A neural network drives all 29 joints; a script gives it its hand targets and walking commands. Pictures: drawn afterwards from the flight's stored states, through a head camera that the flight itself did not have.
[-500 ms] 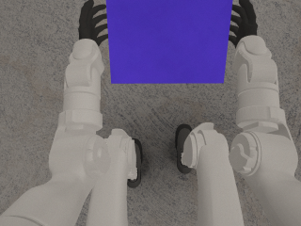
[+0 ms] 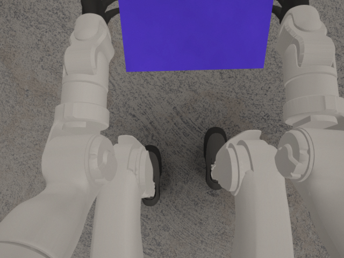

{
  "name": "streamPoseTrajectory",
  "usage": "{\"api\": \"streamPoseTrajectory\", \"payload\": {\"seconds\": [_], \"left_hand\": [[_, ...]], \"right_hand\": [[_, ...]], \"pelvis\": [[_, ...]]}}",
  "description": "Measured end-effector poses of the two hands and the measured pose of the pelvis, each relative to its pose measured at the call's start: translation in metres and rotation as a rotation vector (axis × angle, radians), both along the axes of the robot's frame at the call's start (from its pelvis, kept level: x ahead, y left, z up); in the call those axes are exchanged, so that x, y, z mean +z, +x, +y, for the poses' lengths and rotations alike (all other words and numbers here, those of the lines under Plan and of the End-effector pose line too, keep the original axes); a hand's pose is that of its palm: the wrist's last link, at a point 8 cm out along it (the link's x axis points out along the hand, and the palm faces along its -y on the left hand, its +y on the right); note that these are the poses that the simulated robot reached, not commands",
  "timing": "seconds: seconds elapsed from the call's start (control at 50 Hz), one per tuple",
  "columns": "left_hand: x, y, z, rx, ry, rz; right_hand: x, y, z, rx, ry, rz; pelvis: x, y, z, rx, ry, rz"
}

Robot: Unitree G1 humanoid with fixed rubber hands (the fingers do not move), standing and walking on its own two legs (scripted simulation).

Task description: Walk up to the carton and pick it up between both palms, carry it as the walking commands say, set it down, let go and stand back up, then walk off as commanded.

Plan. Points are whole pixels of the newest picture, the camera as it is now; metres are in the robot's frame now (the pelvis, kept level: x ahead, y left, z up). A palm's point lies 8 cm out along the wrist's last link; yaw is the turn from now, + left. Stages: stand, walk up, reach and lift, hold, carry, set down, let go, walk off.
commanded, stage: set down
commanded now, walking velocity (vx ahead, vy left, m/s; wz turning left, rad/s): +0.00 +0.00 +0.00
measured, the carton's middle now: (190, 9) +0.57 -0.06 -0.22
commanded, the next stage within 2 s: none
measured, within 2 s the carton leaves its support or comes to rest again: neither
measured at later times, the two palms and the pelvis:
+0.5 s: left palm (107, 18) +0.56 +0.11 -0.18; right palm (281, 9) +0.53 -0.23 -0.18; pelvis +0.00 +0.00 -0.04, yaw +0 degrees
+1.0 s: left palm (108, 15) +0.56 +0.11 -0.20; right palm (281, 5) +0.55 -0.23 -0.19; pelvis +0.00 +0.00 -0.05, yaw +0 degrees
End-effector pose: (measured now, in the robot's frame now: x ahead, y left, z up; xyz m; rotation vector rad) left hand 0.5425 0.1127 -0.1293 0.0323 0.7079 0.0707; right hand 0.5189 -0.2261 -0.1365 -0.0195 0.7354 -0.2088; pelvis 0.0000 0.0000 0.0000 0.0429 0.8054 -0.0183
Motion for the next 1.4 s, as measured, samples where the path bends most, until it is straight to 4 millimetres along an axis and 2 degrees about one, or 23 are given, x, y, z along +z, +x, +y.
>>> {"api": "streamPoseTrajectory", "payload": {"seconds": [0.18, 0.32, 0.78, 1.4], "left_hand": [[-0.033, 0.006, -0.002, -0.012, 0.006, 0.017], [-0.054, 0.01, -0.002, -0.011, 0.008, 0.027], [-0.061, 0.017, -0.001, -0.017, -0.017, 0.01], [-0.078, 0.029, 0.001, -0.008, -0.082, -0.035]], "right_hand": [[-0.031, 0.007, -0.003, 0.006, -0.002, 0.011], [-0.046, 0.013, -0.004, 0.01, 0.008, 0.007], [-0.053, 0.019, -0.006, 0.015, 0.039, -0.022], [-0.066, 0.034, -0.009, 0.032, 0.059, -0.035]], "pelvis": [[-0.019, 0.0, 0.001, 0.002, -0.002, -0.036], [-0.03, 0.0, 0.002, 0.003, -0.005, -0.067], [-0.043, -0.004, 0.003, 0.014, -0.009, -0.118], [-0.048, 0.007, 0.004, 0.024, -0.025, -0.095]]}}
